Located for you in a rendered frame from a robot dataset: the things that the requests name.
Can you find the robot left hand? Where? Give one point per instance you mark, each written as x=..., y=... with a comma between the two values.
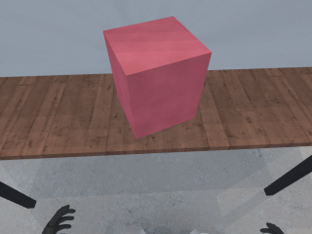
x=53, y=226

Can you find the table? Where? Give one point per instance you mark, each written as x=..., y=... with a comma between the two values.
x=80, y=115

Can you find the carton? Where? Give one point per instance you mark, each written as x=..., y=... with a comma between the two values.
x=159, y=69

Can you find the robot right hand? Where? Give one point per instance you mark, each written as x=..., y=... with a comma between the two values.
x=272, y=229

